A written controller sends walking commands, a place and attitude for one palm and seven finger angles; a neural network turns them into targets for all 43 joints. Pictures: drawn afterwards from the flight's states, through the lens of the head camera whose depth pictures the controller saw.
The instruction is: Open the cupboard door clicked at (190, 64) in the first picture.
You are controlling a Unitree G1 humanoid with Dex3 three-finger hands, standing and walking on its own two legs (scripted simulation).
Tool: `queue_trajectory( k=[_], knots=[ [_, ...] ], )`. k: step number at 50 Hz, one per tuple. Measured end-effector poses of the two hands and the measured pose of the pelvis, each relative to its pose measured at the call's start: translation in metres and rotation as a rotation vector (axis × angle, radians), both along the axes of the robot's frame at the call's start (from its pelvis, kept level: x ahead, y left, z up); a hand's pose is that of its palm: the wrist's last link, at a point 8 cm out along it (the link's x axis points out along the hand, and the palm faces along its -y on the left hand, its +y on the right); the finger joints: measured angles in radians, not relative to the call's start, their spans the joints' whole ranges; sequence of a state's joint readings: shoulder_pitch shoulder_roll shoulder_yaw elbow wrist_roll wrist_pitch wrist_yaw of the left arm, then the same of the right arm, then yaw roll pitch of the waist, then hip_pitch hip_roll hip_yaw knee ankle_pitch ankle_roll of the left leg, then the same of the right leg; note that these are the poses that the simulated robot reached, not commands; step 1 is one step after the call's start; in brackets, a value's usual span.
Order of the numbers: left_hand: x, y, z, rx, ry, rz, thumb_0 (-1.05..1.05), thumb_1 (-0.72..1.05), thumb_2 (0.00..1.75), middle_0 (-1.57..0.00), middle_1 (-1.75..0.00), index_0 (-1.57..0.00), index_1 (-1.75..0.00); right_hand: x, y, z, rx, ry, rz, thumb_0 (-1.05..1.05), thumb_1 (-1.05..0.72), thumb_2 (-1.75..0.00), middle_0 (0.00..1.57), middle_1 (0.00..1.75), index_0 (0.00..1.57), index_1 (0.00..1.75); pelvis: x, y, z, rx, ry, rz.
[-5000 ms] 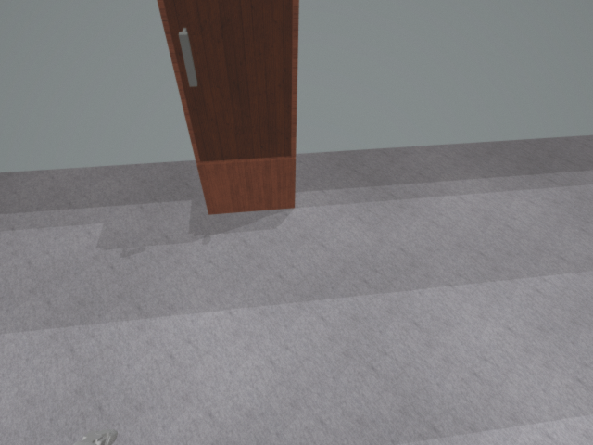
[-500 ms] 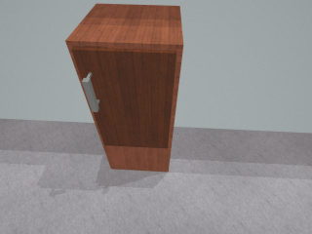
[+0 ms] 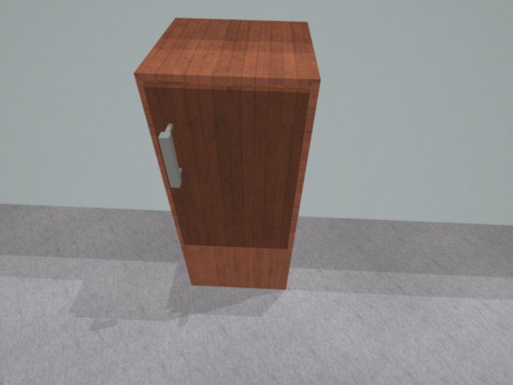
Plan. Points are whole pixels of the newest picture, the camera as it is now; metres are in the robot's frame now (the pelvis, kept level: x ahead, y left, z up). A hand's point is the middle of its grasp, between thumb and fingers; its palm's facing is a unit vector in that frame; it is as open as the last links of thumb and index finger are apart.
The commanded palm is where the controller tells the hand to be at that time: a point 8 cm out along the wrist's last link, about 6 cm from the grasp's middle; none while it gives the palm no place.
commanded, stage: look again from close up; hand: left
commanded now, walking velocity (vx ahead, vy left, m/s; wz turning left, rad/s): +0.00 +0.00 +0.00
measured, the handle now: (172, 156) +0.64 +0.24 -0.01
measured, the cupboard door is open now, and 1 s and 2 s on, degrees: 0 0 0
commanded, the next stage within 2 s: shuffle to correct the standing spot in 0.14 s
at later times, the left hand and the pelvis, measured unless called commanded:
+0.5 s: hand out of the picture -0.02 +0.16 -0.18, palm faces +0.06 -0.99 -0.14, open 7.4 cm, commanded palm none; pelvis +0.02 +0.02 +0.00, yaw -1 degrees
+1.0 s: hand (151, 378) +0.18 +0.20 -0.16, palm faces +0.06 -0.96 -0.26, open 7.3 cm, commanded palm none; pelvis +0.09 +0.01 -0.01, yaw +2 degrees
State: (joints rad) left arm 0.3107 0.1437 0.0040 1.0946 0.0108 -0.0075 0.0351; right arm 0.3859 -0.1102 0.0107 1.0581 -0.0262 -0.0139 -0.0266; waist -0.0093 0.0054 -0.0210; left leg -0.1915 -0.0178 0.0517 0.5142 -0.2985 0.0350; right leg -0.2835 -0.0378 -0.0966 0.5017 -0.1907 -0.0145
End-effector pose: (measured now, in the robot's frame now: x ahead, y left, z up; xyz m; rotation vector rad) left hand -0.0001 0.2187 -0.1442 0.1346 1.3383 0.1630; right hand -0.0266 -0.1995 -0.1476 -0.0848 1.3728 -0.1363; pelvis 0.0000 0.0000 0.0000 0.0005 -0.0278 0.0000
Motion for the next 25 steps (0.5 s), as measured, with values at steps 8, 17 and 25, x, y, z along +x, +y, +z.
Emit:
queue_trajectory(
  k=[8,17,25],
  knots=[
    [-0.002,0.012,0.004,0.003,0.001,0.002,0.00,0.91,0.90,-0.20,-0.30,-0.20,-0.30,0.005,0.018,0.000,0.015,-0.011,0.014,0.01,-0.91,-0.89,0.20,0.30,0.20,0.30,0.000,0.013,0.002,0.006,-0.006,-0.003],
    [-0.021,0.003,0.000,-0.033,0.063,0.009,0.00,0.91,0.90,-0.20,-0.30,-0.20,-0.30,0.005,0.014,0.000,-0.005,0.009,0.017,0.01,-0.91,-0.89,0.20,0.30,0.20,0.30,0.001,0.018,0.002,0.009,-0.008,-0.007],
    [-0.029,-0.004,-0.005,-0.053,0.109,0.041,0.00,0.91,0.90,-0.20,-0.30,-0.20,-0.30,0.010,0.003,-0.004,-0.020,0.056,0.017,0.00,-0.91,-0.89,0.20,0.30,0.20,0.30,0.018,0.016,-0.005,0.002,0.003,-0.009]
  ],
)
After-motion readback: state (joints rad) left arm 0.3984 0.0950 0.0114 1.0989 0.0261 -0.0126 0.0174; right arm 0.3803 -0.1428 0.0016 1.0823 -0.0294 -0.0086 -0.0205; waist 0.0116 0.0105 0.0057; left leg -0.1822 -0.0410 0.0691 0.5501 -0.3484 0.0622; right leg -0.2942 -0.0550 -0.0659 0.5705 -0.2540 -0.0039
